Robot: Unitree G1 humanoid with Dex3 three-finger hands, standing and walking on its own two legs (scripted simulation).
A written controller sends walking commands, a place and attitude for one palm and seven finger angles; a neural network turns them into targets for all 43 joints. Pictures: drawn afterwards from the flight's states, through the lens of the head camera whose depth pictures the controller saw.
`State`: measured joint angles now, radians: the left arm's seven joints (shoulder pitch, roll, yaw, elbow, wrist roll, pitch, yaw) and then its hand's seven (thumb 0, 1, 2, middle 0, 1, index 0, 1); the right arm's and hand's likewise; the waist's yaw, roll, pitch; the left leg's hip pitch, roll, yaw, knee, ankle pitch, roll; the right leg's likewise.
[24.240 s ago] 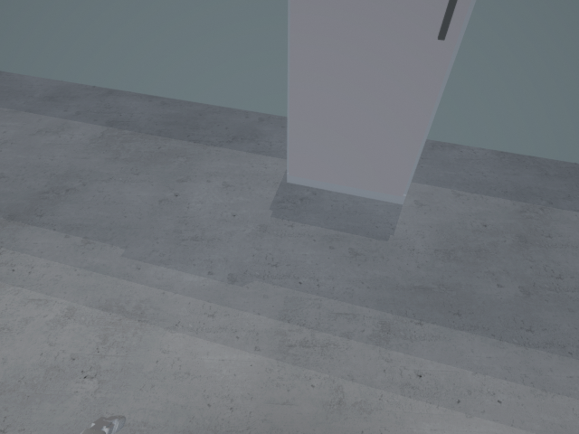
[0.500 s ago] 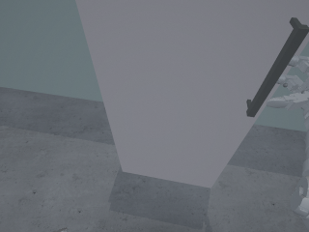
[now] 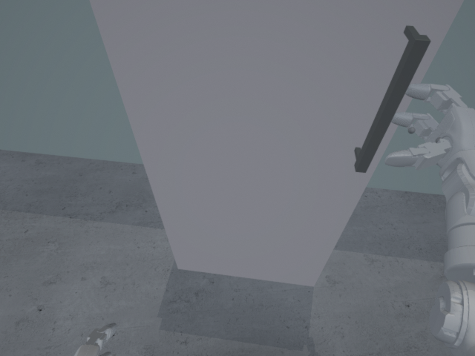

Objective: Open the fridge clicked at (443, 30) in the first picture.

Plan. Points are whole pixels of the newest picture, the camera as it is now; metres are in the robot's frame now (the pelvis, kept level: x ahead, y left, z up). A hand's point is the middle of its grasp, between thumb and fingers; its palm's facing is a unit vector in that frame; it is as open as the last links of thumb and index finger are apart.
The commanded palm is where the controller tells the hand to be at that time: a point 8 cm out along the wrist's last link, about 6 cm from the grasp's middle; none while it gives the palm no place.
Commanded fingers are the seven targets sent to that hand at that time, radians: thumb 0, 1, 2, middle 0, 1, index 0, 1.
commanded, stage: slide the fingers in behind the handle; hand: right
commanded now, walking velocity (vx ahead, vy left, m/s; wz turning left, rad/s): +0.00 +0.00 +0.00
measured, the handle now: (381, 109) +0.50 -0.21 +0.19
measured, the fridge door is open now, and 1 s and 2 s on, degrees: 0 0 0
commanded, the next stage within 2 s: grip the handle and tug to test in 1.28 s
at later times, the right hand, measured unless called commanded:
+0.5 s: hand (393, 124) +0.44 -0.21 +0.20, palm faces +0.08 +1.00 +0.02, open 14.0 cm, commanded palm +0.42 -0.25 +0.20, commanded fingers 0.00 0.50 -0.30 0.30 1.20 0.30 1.20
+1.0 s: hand (383, 123) +0.45 -0.19 +0.19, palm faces +0.10 +1.00 +0.02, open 14.0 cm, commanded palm +0.42 -0.24 +0.20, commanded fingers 0.00 0.50 -0.30 0.30 1.20 0.30 1.20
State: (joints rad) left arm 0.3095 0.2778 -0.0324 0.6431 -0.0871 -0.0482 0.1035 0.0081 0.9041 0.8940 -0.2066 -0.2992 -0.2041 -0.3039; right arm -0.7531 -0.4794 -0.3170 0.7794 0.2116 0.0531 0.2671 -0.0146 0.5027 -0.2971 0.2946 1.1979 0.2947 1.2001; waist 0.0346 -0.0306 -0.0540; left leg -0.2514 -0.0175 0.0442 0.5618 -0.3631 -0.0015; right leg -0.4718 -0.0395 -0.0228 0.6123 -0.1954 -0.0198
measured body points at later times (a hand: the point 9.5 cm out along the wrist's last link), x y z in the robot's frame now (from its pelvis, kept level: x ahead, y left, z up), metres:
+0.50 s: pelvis +0.00 +0.01 +0.00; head +0.01 +0.01 +0.45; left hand +0.07 +0.28 -0.11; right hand +0.43 -0.26 +0.20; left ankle -0.05 +0.12 -0.73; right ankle +0.07 -0.11 -0.73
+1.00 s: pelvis +0.01 +0.01 +0.00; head +0.02 +0.02 +0.45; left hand +0.11 +0.28 -0.10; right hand +0.44 -0.25 +0.19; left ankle -0.05 +0.12 -0.73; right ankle +0.07 -0.11 -0.73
